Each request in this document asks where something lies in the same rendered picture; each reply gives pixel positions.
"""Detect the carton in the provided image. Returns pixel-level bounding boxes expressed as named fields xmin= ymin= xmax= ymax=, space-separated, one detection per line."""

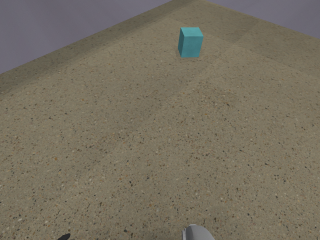
xmin=178 ymin=27 xmax=204 ymax=58

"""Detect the robot right thigh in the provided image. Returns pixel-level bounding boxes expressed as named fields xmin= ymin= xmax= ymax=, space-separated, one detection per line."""
xmin=181 ymin=225 xmax=215 ymax=240

